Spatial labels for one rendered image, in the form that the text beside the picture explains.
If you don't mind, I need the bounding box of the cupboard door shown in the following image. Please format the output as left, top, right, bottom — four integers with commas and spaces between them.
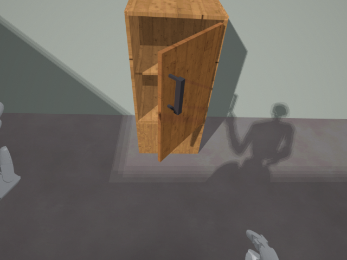
158, 22, 224, 162

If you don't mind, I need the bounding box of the handle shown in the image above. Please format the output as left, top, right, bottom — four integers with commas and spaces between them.
167, 74, 185, 115

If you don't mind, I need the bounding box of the robot right hand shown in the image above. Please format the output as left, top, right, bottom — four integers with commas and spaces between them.
245, 230, 279, 260

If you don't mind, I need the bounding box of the robot left hand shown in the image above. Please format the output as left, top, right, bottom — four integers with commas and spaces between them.
0, 102, 21, 200

